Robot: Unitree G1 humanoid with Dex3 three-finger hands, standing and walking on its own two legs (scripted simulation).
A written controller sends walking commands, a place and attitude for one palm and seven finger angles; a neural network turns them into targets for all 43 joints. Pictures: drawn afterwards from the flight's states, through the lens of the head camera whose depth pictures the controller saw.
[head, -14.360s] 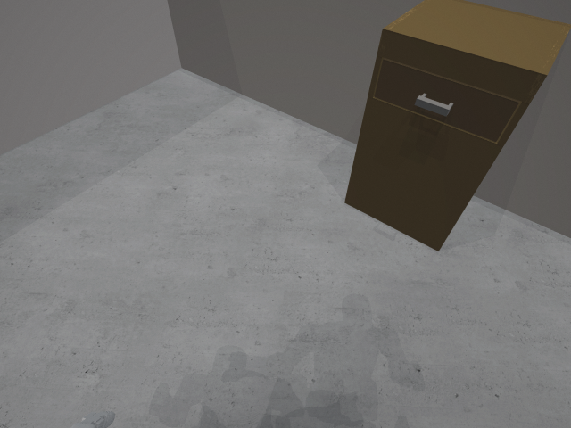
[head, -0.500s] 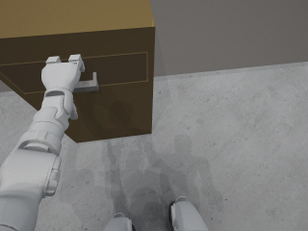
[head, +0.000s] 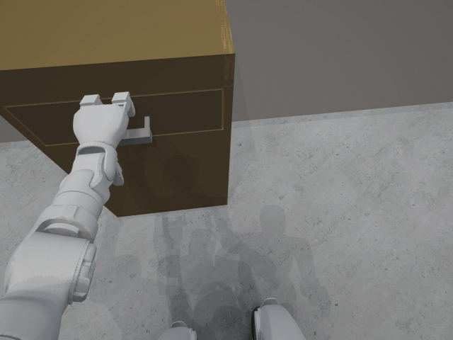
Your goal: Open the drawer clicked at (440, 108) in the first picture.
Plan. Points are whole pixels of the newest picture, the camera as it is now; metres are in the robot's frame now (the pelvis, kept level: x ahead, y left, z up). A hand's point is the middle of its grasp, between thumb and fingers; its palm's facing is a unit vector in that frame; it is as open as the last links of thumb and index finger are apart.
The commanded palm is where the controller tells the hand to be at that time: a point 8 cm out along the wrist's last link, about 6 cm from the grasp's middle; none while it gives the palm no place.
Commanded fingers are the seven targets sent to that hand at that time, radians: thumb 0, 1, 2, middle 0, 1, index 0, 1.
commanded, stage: re-aim the fingers above the handle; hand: left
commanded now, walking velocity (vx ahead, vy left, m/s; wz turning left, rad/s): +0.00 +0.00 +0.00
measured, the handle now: (126, 129) +0.55 +0.19 -0.06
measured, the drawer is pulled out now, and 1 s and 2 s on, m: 0.00 0.00 0.00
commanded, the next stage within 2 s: lower the fingers behind the handle in 0.28 s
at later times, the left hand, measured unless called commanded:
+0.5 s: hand (113, 140) +0.49 +0.19 -0.01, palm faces -0.08 +0.01 -1.00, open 13.8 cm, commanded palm +0.47 +0.19 +0.04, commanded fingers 0.00 -0.50 0.30 -0.30 -1.20 -0.30 -1.20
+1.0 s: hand (118, 152) +0.48 +0.19 -0.04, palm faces -0.07 +0.00 -1.00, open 13.8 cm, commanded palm +0.47 +0.19 +0.00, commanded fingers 0.00 -0.50 0.30 -0.30 -1.20 -0.30 -1.20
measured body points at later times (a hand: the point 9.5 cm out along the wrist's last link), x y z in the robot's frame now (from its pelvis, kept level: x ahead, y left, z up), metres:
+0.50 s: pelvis -0.01 +0.00 -0.01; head +0.13 -0.01 +0.42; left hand +0.49 +0.19 +0.04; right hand -0.01 -0.28 -0.14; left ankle -0.05 +0.11 -0.68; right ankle +0.03 -0.14 -0.68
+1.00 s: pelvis -0.02 +0.00 -0.02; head +0.13 -0.01 +0.40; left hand +0.48 +0.19 +0.01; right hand -0.02 -0.28 -0.16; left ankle -0.05 +0.11 -0.68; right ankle +0.04 -0.14 -0.68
